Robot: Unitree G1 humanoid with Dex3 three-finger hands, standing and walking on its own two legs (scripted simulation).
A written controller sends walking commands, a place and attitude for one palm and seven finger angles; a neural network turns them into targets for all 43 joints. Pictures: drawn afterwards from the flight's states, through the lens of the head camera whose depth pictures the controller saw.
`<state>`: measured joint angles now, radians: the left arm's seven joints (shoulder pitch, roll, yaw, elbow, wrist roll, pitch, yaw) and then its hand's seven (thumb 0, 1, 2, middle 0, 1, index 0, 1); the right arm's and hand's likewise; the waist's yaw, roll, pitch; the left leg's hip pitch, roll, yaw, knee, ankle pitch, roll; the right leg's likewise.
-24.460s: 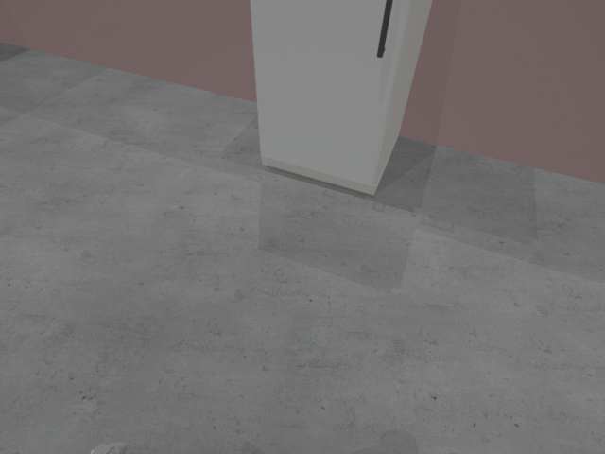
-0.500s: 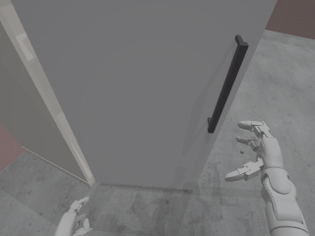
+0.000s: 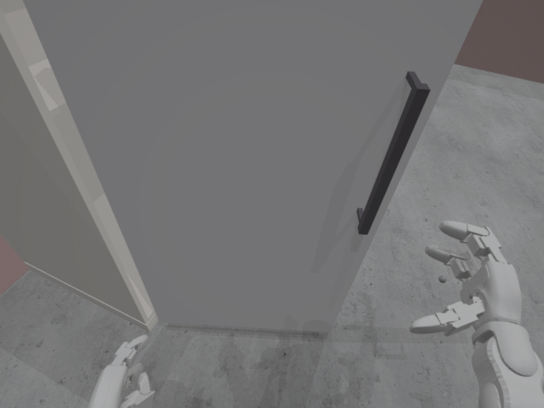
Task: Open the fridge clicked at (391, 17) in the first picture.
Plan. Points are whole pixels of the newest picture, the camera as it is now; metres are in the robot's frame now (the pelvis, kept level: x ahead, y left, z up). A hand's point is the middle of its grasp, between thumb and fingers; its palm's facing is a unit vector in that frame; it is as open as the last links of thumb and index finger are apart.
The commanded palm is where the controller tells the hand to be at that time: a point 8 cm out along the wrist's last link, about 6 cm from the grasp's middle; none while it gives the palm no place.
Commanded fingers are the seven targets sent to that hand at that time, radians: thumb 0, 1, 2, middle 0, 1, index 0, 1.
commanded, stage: draw the hand back to the body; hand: right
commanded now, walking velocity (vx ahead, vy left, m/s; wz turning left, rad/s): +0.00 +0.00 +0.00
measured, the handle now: (383, 165) +0.49 -0.18 +0.12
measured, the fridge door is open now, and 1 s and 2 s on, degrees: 68 68 68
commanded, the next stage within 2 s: step back with the hand held close in 1.28 s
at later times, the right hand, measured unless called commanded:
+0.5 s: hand (505, 299) +0.23 -0.27 +0.13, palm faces +0.41 +0.86 -0.30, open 12.8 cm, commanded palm +0.19 -0.30 +0.16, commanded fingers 0.00 -0.21 -0.57 0.22 0.70 0.22 0.70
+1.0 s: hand out of the picture +0.21 -0.30 +0.18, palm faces +0.50 +0.78 -0.37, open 8.0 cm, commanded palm +0.16 -0.32 +0.19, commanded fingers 0.00 -0.90 -0.90 0.20 0.30 0.20 0.30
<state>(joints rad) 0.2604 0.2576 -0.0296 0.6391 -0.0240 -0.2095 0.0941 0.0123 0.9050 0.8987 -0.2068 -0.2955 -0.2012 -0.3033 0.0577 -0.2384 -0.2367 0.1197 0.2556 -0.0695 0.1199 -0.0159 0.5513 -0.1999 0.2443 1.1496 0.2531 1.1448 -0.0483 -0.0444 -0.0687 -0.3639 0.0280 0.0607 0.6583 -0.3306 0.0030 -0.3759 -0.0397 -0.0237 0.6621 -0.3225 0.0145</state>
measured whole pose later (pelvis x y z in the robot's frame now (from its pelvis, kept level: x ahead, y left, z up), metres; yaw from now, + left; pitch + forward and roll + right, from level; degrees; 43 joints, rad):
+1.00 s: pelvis +0.02 -0.02 +0.02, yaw +0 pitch -5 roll +0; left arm 0.21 0.22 -0.03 0.65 0.02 -0.14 0.07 0.01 0.90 0.90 -0.21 -0.30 -0.20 -0.30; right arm 0.41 -0.34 -0.36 -0.34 0.06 -0.06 -0.10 0.01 -0.74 -0.83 0.21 0.39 0.22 0.38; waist -0.10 -0.05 0.01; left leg -0.07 0.05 0.05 0.40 -0.24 -0.03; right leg -0.08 -0.01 -0.04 0.41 -0.24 -0.01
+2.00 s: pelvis -0.07 -0.04 +0.00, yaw -2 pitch -1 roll +2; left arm 0.23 0.22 -0.01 0.53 0.00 -0.07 0.09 0.01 0.90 0.90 -0.21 -0.30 -0.20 -0.30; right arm 0.47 -0.38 -0.42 -0.45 0.01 -0.18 -0.14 0.01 -0.89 -0.90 0.21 0.30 0.21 0.30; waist -0.01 0.00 0.03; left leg -0.34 0.02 0.01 0.55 -0.20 -0.04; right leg -0.39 0.00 -0.02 0.61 -0.22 -0.06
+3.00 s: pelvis -0.31 -0.05 +0.02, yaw +1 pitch +1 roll +1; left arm 0.31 0.18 0.00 0.61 0.02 -0.12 0.06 0.01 0.90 0.90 -0.21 -0.30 -0.20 -0.30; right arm 0.67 -0.49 -0.44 -0.59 0.04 -0.17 -0.14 0.01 -0.88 -0.90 0.21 0.30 0.22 0.30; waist 0.03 0.03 -0.05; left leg -0.17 -0.06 0.11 0.56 -0.50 0.03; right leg -0.34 -0.03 -0.09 0.37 -0.15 -0.01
